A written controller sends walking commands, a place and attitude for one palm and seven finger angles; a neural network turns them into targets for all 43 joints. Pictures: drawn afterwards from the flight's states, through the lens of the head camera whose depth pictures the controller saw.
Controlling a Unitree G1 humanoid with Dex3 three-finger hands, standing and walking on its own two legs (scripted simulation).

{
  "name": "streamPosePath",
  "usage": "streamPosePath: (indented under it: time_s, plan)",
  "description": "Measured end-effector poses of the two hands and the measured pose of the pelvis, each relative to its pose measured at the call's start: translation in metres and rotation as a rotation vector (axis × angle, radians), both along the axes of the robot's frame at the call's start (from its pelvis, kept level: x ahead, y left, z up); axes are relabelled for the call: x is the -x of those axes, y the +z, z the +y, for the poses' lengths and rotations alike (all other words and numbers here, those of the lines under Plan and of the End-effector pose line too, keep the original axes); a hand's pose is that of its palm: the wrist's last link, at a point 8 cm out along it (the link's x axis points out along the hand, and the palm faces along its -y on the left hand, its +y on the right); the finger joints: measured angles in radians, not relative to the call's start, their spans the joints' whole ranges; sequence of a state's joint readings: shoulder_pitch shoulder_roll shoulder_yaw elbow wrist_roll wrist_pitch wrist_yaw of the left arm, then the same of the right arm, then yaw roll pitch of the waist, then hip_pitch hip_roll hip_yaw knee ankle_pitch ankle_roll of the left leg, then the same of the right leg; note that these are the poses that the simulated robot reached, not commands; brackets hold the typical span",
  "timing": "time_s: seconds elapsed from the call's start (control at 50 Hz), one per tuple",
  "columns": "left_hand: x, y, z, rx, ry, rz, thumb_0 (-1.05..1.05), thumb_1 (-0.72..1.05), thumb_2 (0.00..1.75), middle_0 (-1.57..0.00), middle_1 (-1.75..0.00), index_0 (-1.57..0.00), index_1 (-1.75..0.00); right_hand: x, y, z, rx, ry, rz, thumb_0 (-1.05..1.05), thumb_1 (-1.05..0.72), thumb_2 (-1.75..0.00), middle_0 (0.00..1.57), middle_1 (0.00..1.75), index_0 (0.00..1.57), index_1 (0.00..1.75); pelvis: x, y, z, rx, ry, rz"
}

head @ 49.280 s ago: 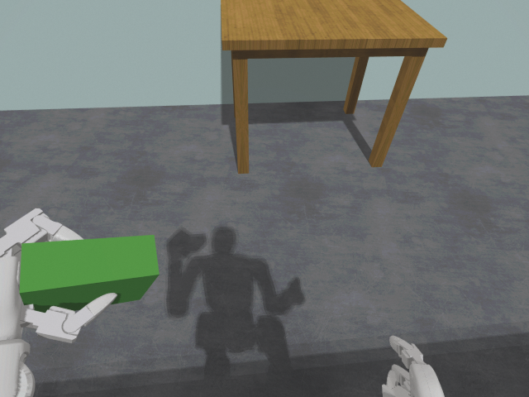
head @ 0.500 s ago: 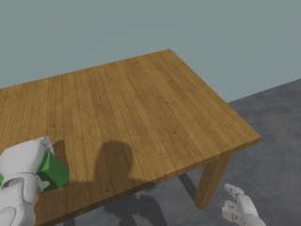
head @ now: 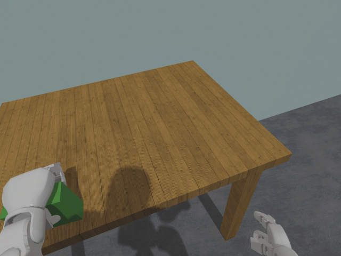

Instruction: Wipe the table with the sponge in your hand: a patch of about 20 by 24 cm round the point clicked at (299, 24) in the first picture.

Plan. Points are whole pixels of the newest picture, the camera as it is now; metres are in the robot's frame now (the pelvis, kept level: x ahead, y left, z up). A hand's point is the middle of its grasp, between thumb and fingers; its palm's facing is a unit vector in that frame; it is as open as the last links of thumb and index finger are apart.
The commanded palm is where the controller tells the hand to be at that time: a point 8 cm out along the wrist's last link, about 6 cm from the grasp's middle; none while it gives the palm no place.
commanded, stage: lift the sponge slowly off the table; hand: left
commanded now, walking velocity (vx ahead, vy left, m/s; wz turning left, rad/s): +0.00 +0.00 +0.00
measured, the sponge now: (51, 211) +0.19 +0.32 +0.02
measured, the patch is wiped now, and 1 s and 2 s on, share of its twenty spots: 1.00 1.00 1.00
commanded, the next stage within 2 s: bring the sponge back beside the body in 1.92 s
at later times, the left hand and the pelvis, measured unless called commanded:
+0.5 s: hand (42, 202) +0.18 +0.31 +0.08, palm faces +0.02 -0.11 -0.99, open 9.1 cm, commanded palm +0.16 +0.30 +0.15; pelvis +0.00 -0.01 +0.00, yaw +0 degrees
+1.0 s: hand (41, 187) +0.20 +0.30 +0.12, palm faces +0.07 -0.09 -0.99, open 9.1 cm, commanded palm +0.17 +0.30 +0.19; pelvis -0.01 -0.01 +0.01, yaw +1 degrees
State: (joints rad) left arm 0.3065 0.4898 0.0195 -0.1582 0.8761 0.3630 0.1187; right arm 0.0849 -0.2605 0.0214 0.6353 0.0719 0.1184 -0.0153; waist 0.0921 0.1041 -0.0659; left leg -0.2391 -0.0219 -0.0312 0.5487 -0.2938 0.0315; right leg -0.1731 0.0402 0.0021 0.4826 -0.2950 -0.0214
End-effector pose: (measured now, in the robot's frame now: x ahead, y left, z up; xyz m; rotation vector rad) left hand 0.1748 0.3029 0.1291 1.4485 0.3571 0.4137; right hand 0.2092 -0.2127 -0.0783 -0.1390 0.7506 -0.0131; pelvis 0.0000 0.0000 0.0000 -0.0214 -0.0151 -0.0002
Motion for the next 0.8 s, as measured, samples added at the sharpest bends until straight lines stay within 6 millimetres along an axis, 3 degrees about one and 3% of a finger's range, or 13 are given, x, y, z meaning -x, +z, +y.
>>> streamPosePath:
  time_s: [0.34,0.64,0.8]
  plan:
    - [0.003,0.005,-0.001,0.016,-0.017,0.029,0.02,-0.45,1.06,-0.78,-1.43,-0.84,-1.47,-0.006,0.007,-0.003,0.028,0.019,-0.031,0.01,-0.9,-0.89,0.2,0.3,0.2,0.3,0.003,0.002,-0.005,-0.002,0.002,-0.027]
    - [0.018,0.014,0.0,0.028,-0.016,0.022,0.0,-0.46,1.06,-0.8,-1.4,-0.86,-1.45,-0.018,0.014,0.001,0.044,0.054,-0.062,0.01,-0.9,-0.89,0.2,0.3,0.2,0.3,0.003,0.004,-0.007,0.0,0.011,-0.053]
    - [0.009,0.027,0.008,0.006,0.006,0.003,0.0,-0.46,1.06,-0.81,-1.4,-0.86,-1.44,-0.021,0.016,0.009,0.04,0.072,-0.073,0.01,-0.9,-0.89,0.2,0.3,0.2,0.3,0.009,0.005,-0.009,-0.002,0.019,-0.061]
